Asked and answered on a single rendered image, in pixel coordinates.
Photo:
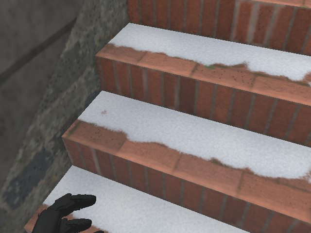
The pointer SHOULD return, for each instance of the robot left hand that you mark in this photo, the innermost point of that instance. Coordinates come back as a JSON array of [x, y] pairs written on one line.
[[51, 220]]

